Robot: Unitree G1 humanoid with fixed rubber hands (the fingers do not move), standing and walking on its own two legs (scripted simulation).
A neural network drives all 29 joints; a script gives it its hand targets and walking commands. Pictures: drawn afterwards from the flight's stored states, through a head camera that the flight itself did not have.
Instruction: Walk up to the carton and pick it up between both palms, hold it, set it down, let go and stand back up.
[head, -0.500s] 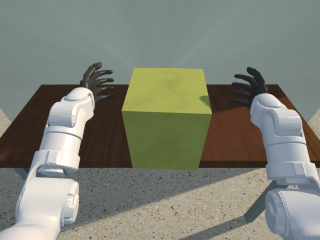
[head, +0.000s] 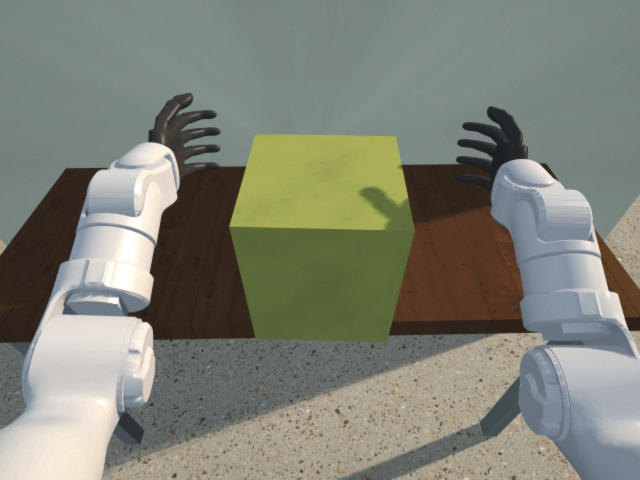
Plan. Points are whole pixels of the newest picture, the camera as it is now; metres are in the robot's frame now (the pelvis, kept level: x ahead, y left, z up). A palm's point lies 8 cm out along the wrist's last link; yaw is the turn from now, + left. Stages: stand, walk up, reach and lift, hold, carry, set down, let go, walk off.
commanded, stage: reach and lift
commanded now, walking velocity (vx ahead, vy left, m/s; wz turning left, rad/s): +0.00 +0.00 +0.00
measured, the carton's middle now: (323, 241) +0.46 -0.02 +0.05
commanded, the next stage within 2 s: none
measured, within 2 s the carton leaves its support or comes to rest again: neither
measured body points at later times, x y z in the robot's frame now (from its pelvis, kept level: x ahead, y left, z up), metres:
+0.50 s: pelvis +0.00 +0.00 +0.00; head +0.02 +0.01 +0.45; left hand +0.47 +0.17 +0.16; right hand +0.43 -0.22 +0.15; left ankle +0.00 +0.12 -0.75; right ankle +0.01 -0.13 -0.75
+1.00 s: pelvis +0.00 +0.00 +0.00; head +0.04 +0.00 +0.45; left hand +0.46 +0.15 +0.11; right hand +0.42 -0.22 +0.11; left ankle +0.00 +0.12 -0.75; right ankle +0.01 -0.13 -0.75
